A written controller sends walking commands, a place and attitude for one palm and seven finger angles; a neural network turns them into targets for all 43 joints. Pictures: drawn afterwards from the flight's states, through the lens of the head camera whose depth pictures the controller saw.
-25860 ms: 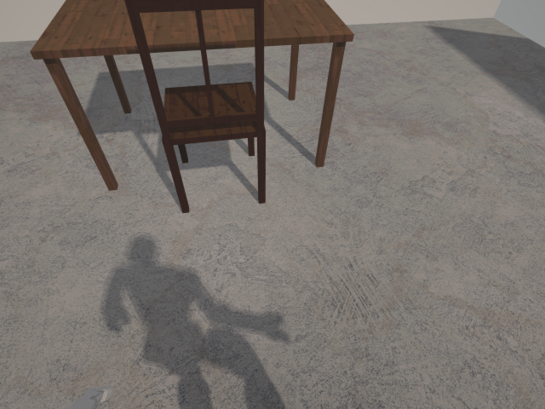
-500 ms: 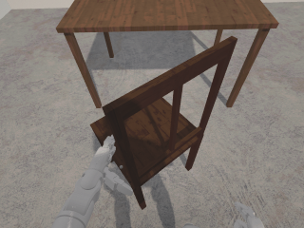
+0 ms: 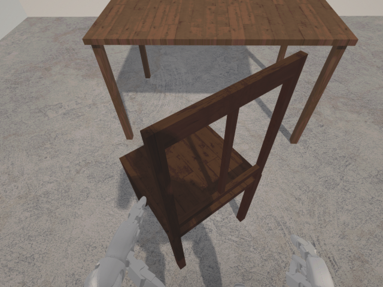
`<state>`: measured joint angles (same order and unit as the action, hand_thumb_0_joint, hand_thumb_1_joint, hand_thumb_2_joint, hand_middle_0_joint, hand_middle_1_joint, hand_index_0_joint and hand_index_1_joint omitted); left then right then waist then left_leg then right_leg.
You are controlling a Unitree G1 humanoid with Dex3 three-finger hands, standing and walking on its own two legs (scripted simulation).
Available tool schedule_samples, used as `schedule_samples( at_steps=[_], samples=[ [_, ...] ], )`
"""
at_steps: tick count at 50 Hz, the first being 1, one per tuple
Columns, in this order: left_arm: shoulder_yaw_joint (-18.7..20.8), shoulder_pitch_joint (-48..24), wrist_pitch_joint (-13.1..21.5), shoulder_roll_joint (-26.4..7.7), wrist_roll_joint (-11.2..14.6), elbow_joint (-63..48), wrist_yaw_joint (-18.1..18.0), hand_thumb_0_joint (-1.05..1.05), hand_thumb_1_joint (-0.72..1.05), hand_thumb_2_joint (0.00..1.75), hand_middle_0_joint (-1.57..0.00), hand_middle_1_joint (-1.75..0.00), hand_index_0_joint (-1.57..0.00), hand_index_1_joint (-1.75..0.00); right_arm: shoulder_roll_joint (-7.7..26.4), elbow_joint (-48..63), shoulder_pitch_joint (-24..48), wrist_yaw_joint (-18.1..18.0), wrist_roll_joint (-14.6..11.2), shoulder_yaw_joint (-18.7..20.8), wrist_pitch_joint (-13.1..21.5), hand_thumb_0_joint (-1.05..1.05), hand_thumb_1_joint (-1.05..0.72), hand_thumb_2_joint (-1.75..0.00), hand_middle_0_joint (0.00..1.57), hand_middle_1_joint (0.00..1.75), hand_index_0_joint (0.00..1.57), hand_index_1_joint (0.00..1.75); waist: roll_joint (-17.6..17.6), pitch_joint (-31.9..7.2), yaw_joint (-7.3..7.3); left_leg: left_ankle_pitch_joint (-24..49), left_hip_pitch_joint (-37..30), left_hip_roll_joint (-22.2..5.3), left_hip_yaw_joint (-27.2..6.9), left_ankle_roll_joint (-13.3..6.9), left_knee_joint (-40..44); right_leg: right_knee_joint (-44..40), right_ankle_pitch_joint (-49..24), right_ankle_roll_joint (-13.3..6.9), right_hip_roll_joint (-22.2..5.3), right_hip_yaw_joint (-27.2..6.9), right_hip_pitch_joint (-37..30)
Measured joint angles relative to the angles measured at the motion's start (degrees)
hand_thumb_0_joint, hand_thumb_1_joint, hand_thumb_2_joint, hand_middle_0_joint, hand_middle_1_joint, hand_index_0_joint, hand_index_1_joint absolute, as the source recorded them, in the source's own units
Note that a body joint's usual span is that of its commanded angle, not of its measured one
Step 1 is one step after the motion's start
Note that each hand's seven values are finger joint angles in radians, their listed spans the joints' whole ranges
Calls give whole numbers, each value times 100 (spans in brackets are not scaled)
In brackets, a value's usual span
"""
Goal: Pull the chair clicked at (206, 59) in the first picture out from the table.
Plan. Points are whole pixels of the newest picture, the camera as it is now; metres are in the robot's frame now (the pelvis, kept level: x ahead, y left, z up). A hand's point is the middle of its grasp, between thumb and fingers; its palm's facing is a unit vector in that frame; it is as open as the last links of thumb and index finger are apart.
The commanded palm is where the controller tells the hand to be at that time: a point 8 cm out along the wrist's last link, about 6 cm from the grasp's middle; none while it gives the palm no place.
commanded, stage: draw the fingers out of the gap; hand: left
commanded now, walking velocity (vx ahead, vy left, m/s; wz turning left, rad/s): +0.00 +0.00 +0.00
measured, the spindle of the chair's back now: (225, 158) +0.44 -0.08 -0.03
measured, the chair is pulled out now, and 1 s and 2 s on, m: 0.48 0.48 0.48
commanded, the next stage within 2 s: draw the hand back to the body in 0.32 s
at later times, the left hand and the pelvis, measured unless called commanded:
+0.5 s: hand (144, 282) +0.15 +0.10 -0.01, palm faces -0.14 -0.99 -0.07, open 17.5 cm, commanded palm +0.14 +0.16 +0.01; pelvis -0.01 +0.01 -0.01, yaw +0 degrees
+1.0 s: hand (85, 245) +0.19 +0.18 +0.09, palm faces +0.12 -0.98 -0.18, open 17.2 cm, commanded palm +0.14 +0.23 +0.10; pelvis +0.00 +0.00 -0.01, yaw +1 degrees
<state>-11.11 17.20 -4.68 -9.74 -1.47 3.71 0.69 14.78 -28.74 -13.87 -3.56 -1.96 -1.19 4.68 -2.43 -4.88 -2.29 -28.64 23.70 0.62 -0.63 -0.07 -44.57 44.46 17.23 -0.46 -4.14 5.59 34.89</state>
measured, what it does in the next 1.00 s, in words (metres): stands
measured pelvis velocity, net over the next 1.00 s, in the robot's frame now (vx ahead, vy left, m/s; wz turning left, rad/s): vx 0.00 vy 0.00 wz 0.01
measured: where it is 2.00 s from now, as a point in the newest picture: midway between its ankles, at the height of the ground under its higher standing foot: outside the picture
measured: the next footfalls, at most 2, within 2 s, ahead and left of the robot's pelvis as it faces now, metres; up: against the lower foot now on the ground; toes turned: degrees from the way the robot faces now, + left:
none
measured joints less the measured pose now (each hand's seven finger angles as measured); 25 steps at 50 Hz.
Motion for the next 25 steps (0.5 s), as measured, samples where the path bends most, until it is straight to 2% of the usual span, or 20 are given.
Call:
schedule_samples(
  at_steps=[13, 23, 25],
  samples=[
    [-94, 725, -166, -78, -26, -801, 39, -1, -54, 21, -1, 0, -1, 0, -24, 209, -18, -64, -4, -74, 146, 1, -90, -90, 21, 30, 20, 30, -17, -63, 7, -140, 252, 36, -31, -37, -390, 279, 81, 32, -52, 15, 196],
    [-222, 1619, -206, -42, -197, -1501, -51, -1, -54, 21, -1, 0, -1, 0, -69, 364, -142, -93, -15, 19, 141, 1, -90, -90, 21, 30, 20, 30, -2, -156, 1, -256, 408, 35, -21, -55, -608, 465, 167, 45, -56, -1, 349],
    [-130, 1768, 86, 39, 265, -1620, -77, -2, -54, 21, -1, 0, -1, 0, -89, 342, -134, -127, -10, 23, 246, 1, -90, -90, 21, 30, 20, 30, 18, -164, 14, -292, 515, 27, -31, -50, -708, 535, 187, 44, -53, 8, 442]
  ],
)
